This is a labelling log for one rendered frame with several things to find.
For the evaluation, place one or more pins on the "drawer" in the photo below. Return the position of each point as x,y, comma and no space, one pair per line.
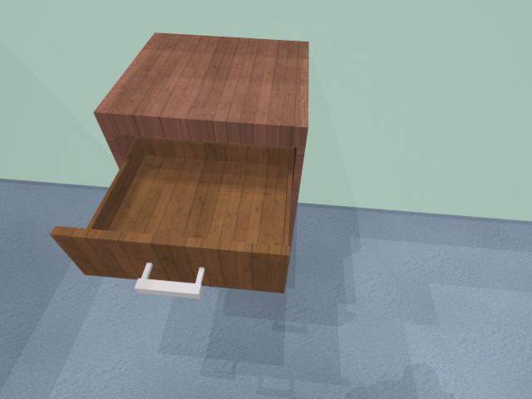
183,205

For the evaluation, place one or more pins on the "handle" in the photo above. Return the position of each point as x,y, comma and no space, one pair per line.
169,288

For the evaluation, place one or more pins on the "cabinet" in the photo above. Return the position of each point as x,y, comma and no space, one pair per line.
230,90

